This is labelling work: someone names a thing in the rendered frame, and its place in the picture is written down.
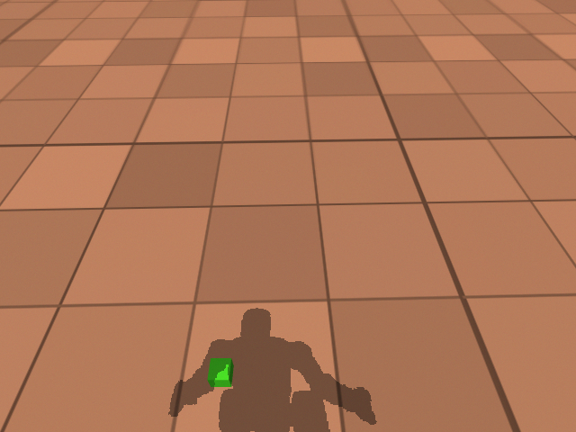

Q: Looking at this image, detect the cube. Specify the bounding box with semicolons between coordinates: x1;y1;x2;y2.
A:
207;358;234;387

